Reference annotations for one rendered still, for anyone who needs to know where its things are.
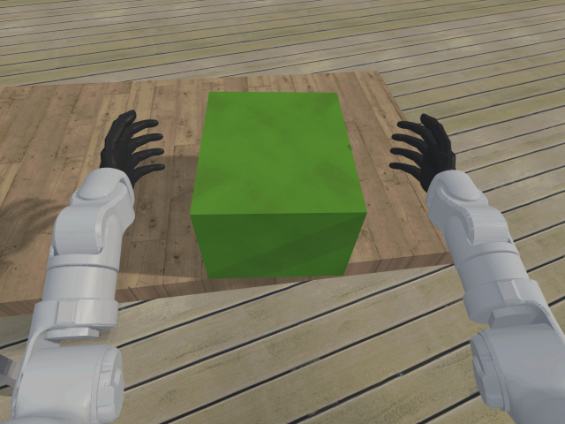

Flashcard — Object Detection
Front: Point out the left robot upper arm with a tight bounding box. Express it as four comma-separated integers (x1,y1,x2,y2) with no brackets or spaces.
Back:
0,344,124,424

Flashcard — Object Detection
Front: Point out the right robot upper arm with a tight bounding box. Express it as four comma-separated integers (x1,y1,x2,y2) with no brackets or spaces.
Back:
471,323,565,424

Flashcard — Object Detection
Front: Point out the robot right forearm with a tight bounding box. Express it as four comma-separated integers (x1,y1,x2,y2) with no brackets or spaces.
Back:
426,170,565,345

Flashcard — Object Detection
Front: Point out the left robot hand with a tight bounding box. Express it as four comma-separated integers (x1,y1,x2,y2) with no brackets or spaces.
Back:
99,110,165,189

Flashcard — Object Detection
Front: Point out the right robot hand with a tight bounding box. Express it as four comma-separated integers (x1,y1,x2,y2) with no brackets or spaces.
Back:
389,113,456,193

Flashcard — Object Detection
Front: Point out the robot left forearm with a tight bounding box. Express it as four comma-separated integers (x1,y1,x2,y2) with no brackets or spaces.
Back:
11,168,135,419

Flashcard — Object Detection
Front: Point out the table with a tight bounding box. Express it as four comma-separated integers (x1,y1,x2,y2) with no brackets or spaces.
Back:
0,71,453,387

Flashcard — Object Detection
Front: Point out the carton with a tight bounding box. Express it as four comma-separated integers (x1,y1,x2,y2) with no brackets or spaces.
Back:
190,92,367,279

